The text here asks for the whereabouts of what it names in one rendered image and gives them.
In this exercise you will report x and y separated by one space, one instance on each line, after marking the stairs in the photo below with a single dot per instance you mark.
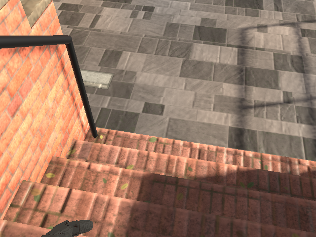
138 185

